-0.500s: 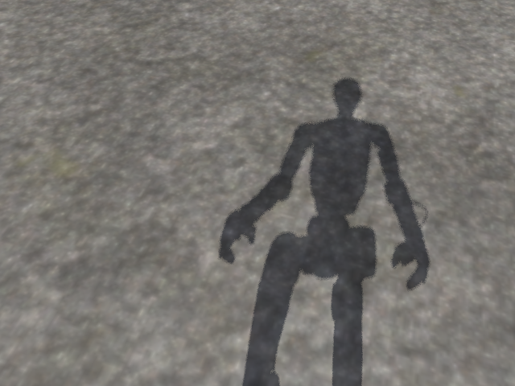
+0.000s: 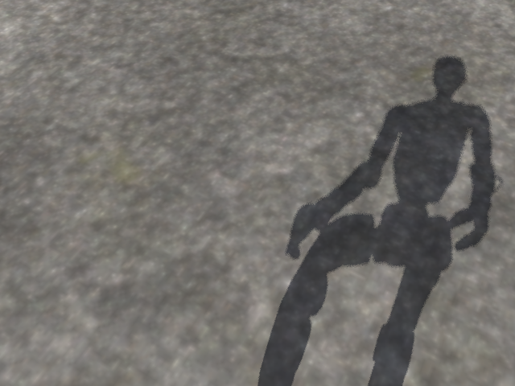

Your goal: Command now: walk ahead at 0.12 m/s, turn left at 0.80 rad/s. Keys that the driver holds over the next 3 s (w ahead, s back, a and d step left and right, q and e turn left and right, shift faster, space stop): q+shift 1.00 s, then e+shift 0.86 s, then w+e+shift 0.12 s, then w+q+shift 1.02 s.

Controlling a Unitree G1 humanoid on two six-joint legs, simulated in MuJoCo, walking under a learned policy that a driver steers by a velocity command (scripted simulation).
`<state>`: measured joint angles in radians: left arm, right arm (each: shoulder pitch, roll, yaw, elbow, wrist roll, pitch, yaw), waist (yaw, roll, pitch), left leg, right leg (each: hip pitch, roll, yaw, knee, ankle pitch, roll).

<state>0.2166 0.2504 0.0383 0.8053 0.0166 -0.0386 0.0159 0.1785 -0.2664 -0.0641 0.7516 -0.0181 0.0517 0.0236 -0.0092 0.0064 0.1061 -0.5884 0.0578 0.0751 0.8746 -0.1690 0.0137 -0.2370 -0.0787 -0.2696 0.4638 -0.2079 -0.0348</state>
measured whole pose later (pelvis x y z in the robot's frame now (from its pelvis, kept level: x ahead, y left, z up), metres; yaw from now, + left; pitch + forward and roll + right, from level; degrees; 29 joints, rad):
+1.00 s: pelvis +0.08 +0.01 +0.00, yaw +57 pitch +0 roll +0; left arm 0.18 0.29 0.05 0.67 0.02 0.02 0.00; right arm 0.15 -0.32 -0.08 0.65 0.00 0.10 0.07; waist 0.01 0.01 0.10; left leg -0.37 0.03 0.04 0.79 -0.42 -0.04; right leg -0.20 -0.10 -0.23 0.50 -0.29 0.01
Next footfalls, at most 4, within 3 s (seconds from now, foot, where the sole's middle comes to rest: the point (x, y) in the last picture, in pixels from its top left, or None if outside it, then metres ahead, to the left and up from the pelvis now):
0.12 left None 0.15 0.12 -0.78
0.62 right None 0.20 -0.05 -0.78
1.06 left None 0.00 0.10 -0.78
1.56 right None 0.16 -0.02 -0.78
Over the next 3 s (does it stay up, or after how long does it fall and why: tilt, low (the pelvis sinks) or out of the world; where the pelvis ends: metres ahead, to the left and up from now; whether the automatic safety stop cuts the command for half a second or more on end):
stays up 0.63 0.40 -0.02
